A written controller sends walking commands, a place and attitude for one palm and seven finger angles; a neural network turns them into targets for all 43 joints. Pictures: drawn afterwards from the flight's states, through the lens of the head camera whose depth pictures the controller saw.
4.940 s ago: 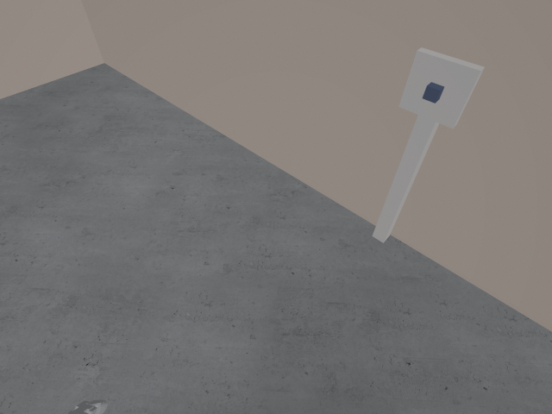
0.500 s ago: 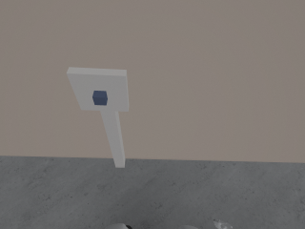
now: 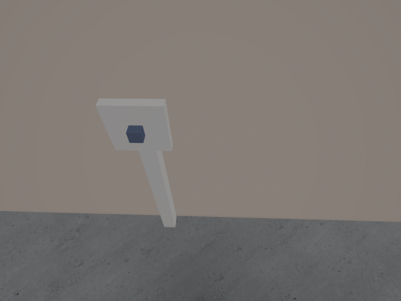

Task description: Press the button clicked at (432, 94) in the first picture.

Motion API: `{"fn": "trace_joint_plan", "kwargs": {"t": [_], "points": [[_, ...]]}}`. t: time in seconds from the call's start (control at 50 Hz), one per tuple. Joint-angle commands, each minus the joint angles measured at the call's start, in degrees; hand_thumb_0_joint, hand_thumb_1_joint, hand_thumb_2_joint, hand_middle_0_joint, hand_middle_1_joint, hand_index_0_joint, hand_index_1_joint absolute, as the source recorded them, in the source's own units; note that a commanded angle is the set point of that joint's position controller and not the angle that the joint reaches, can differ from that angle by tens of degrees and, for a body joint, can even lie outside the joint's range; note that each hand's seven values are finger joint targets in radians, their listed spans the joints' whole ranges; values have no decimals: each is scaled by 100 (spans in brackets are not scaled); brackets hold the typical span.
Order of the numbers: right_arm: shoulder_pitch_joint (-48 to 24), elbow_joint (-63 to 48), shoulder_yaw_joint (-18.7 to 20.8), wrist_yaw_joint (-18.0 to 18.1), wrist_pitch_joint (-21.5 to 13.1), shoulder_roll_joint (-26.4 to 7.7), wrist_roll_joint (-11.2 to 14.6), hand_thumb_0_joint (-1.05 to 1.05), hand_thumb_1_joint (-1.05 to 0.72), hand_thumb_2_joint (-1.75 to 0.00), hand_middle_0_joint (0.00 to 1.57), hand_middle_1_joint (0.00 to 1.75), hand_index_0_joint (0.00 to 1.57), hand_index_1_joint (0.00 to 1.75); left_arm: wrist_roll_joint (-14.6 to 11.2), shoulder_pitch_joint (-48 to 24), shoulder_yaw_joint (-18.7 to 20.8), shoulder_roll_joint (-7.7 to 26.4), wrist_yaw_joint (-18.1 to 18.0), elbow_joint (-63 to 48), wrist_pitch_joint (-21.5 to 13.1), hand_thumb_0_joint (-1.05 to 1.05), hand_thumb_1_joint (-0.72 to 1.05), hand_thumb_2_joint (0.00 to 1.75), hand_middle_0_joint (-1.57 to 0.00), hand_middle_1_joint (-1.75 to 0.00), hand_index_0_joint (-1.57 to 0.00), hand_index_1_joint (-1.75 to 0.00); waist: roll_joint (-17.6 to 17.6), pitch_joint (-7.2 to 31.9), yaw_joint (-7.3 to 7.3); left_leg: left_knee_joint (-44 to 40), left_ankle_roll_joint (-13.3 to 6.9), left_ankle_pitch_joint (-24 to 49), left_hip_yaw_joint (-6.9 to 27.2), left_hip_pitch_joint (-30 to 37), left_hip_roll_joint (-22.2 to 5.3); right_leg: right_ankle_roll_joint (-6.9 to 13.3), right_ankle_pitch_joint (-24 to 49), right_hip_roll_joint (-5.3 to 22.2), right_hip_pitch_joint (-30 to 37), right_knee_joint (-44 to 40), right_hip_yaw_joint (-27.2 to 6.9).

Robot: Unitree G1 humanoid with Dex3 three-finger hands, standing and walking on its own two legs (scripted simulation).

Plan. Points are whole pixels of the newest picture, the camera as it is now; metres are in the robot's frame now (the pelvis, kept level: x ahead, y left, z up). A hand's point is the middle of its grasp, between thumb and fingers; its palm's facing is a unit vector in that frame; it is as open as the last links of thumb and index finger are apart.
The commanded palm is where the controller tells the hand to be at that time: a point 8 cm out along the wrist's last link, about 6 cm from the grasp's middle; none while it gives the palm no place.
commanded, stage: come to a stop and stand still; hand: left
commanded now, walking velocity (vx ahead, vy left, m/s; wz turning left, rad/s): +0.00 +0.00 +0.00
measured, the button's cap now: (136, 133) +0.53 +0.24 -0.02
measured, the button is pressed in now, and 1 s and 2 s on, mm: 0 0 0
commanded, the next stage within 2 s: look again from close up in 0.54 s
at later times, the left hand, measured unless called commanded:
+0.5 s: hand out of the picture +0.00 +0.22 -0.18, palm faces +0.01 -0.98 -0.18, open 7.3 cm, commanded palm none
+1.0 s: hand out of the picture -0.03 +0.21 -0.18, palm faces +0.03 -0.98 -0.18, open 7.3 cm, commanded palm none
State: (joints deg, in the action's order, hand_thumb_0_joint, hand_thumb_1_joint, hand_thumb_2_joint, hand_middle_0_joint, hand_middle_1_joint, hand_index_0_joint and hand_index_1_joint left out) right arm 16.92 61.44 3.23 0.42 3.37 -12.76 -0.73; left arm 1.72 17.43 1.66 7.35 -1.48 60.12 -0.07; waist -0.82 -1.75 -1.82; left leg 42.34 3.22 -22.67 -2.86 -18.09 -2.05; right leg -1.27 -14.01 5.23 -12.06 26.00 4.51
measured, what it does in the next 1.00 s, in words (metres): steps on the spot: left foot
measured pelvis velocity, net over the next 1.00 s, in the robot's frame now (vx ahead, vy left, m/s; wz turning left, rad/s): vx -0.03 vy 0.05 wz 0.01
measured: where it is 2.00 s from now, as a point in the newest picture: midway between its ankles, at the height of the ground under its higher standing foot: outside the picture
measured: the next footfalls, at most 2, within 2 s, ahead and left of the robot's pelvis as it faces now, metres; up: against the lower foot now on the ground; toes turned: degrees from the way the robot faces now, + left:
left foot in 0.08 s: +0.02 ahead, +0.14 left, +0.00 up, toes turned +5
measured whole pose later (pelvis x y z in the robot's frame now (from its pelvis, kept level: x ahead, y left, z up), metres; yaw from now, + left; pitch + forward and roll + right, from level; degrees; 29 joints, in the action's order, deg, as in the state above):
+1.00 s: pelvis -0.03 +0.05 -0.01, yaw +1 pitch -3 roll +0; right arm 18.1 61.5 -0.6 1.1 -0.6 -8.7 -0.8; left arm 0.8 17.6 -1.1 8.1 -2.1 62.7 -0.1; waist -0.2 -0.5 0.1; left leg 29.4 -2.5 -15.2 -5.0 -11.9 0.5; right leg -2.6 -14.5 5.4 -11.6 29.0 5.0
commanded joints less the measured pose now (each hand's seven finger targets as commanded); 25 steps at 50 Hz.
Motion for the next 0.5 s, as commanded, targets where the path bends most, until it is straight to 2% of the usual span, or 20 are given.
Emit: {"fn": "trace_joint_plan", "kwargs": {"t": [0.0,0.02,0.04,0.06,0.08,0.1,0.12,0.14,0.18,0.2,0.24,0.26,0.28,0.3,0.38,0.48], "points": [[69,-312,-46,50,-266,-17,46,0,-90,-90,20,30,20,30,-35,120,259,1159,-93,-9,-45,0,90,90,-20,-30,-20,-30,1200,377,104,-1638,-67,791,-190,604,74,646,2070,981,318,-341,-884],[271,-198,-47,65,-322,-87,41,0,-90,-90,20,30,20,30,-77,11,228,1039,-90,-6,-19,0,90,90,-20,-30,-20,-30,947,367,194,-2123,-126,1315,-133,1169,-61,443,1615,746,-93,-114,-712],[337,-153,-10,75,-371,-319,24,0,-90,-90,20,30,20,30,-88,29,193,841,-73,-39,16,0,90,90,-20,-30,-20,-30,180,472,170,-2123,-285,2040,323,1608,-573,205,821,368,-504,217,-450],[280,-185,20,96,-384,-602,-7,0,-90,-90,20,30,20,30,-92,103,150,580,-72,-81,54,0,90,90,-20,-30,-20,-30,-538,364,113,-2138,-577,2422,846,1301,-1222,7,-131,107,-639,313,-136],[151,-155,11,125,-390,-607,-14,0,-90,-90,20,30,20,30,-79,-72,91,461,-83,-32,98,0,90,90,-20,-30,-20,-30,-1059,127,170,-2653,-796,2116,1154,820,-1403,-118,-654,-41,-515,610,89],[-4,-134,-25,160,-396,-516,-17,0,-90,-90,20,30,20,30,-65,-216,70,476,-77,8,133,0,90,90,-20,-30,-20,-30,-1274,-215,162,-2931,-865,1882,1134,476,-1305,-120,-915,-53,-491,951,17],[-136,-131,-58,188,-404,-414,-19,0,-90,-90,20,30,20,30,-63,-150,49,491,-58,73,142,0,90,90,-20,-30,-20,-30,-1178,-349,94,-2899,-896,2095,1016,461,-1208,-75,-931,-12,-536,1100,-85],[-187,-113,-82,202,-413,-411,-10,0,-90,-90,20,30,20,30,-64,-76,25,506,-42,155,126,0,90,90,-20,-30,-20,-30,-1104,-284,59,-2746,-908,2525,899,584,-1169,-49,-873,11,-528,1070,-130],[-262,-66,-92,224,-433,-297,-6,0,-90,-90,20,30,20,30,-71,102,-5,461,-35,303,94,0,90,90,-20,-30,-20,-30,-710,-129,7,-2454,-881,2961,657,789,-1000,-43,-520,27,-285,580,-172],[-238,-38,-100,227,-444,-299,9,0,-90,-90,20,30,20,30,-72,178,-19,482,-33,368,67,0,90,90,-20,-30,-20,-30,-575,-38,6,-2303,-801,3043,573,866,-887,-36,-86,30,-108,150,-206],[-196,-9,-108,201,-463,-232,49,0,-90,-90,20,30,20,30,-67,264,-44,598,-52,452,15,0,90,90,-20,-30,-20,-30,-327,-3,50,-2204,-596,2644,427,836,-666,22,858,193,206,-383,-375],[-184,10,-127,184,-465,-202,59,0,-90,-90,20,30,20,30,-74,221,-68,661,-55,475,12,0,90,90,-20,-30,-20,-30,-393,-54,98,-2364,-527,2159,447,781,-614,44,766,268,236,-460,-417],[-199,51,-129,175,-438,-180,43,0,-90,-90,20,30,20,30,-74,105,-63,662,-46,494,-11,0,90,90,-20,-30,-20,-30,139,-147,133,-2323,-461,2015,403,827,-574,58,886,230,117,-470,-454],[-131,77,-131,168,-433,-201,43,0,-90,-90,20,30,20,30,-75,29,-85,632,-45,485,-14,0,90,90,-20,-30,-20,-30,388,-263,169,-2376,-448,1875,380,850,-561,54,830,239,34,-516,-444],[-34,190,-170,152,-479,-221,33,0,-90,-90,20,30,20,30,-88,14,-90,615,-61,474,-17,0,90,90,-20,-30,-20,-30,239,-189,166,-2555,-450,1898,383,906,-563,27,713,229,153,-574,-398],[20,250,-205,146,-490,-205,28,0,-90,-90,20,30,20,30,-97,58,-103,609,-66,502,-3,0,90,90,-20,-30,-20,-30,4,-295,136,-2752,-443,1544,424,756,-544,21,608,220,216,-623,-388]]}}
